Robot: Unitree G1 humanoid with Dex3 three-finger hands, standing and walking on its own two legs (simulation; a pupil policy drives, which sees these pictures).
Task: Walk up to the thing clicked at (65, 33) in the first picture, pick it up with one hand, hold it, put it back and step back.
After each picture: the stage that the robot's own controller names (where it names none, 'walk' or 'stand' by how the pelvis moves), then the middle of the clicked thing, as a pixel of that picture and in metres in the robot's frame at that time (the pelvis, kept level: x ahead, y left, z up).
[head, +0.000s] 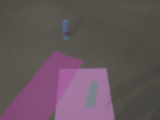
stand; (65, 30) +1.56 +0.19 -0.66
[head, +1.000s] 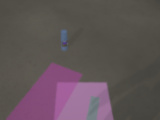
walk; (64, 40) +1.44 +0.14 -0.64
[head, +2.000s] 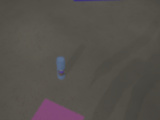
walk; (61, 68) +0.91 +0.15 -0.65
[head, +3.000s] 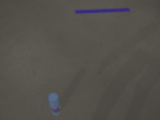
walk; (54, 104) +0.56 +0.20 -0.64
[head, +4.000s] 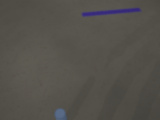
stand; out of the picture +0.44 +0.18 -0.63
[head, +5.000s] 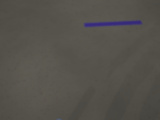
stand; out of the picture +0.41 +0.17 -0.66
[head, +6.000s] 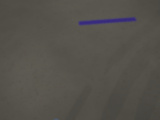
stand; out of the picture +0.40 +0.19 -0.66
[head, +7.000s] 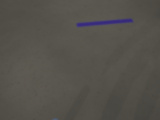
stand; out of the picture +0.42 +0.20 -0.66
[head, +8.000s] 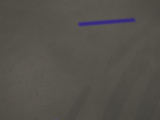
stand; out of the picture +0.41 +0.20 -0.66
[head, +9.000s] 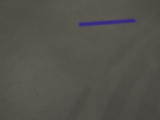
stand; out of the picture +0.41 +0.19 -0.66
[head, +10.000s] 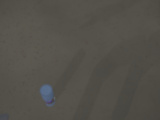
go down; (48, 96) +0.45 +0.18 -0.54
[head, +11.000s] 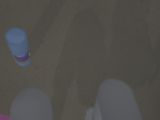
go down; (20, 49) +0.51 +0.21 -0.25
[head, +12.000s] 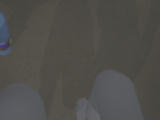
close in; out of the picture +0.50 +0.22 -0.22
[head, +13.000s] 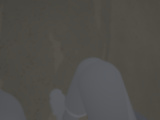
close; out of the picture +0.49 +0.27 -0.17
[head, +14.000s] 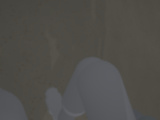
lift; out of the picture +0.47 +0.26 -0.17
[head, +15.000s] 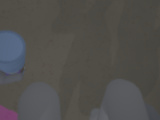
lift; (11, 61) +0.37 +0.23 -0.03
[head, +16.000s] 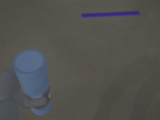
hold; (36, 87) +0.31 +0.15 +0.09
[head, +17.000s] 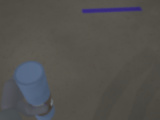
hold; (38, 96) +0.29 +0.15 +0.04
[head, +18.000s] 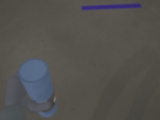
hold; (42, 92) +0.30 +0.14 +0.04
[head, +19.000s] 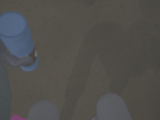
crouch; (22, 48) +0.45 +0.17 -0.03
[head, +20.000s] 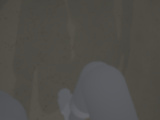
lower; out of the picture +0.48 +0.24 -0.16
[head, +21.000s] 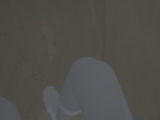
lower; out of the picture +0.48 +0.27 -0.18
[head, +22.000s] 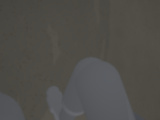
lower; out of the picture +0.47 +0.27 -0.18
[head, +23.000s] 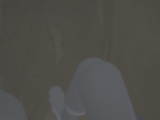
lower; out of the picture +0.46 +0.27 -0.17
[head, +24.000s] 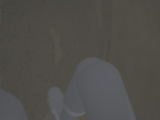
rest; out of the picture +0.46 +0.26 -0.18
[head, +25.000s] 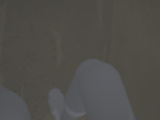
withdraw; out of the picture +0.47 +0.24 -0.18
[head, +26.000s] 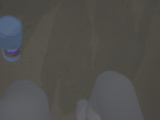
stand; (10, 42) +0.47 +0.21 -0.21
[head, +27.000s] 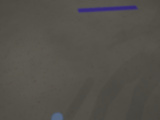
stand; out of the picture +0.40 +0.14 -0.57
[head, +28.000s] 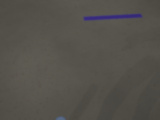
stand; out of the picture +0.41 +0.15 -0.60
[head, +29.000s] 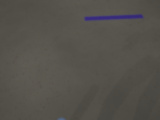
stand; out of the picture +0.40 +0.14 -0.60
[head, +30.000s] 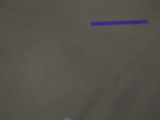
stand; out of the picture +0.43 +0.13 -0.65
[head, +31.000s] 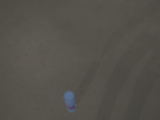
walk; (70, 102) +0.50 +0.11 -0.63
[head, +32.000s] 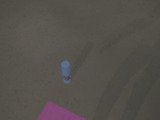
walk; (66, 72) +0.74 +0.12 -0.63
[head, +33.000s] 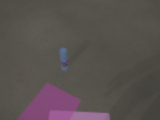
stand; (64, 59) +1.04 +0.19 -0.64
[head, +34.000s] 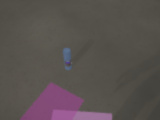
stand; (67, 59) +1.04 +0.16 -0.66
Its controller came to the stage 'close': yes
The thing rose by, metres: 0.69
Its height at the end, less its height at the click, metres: +0.00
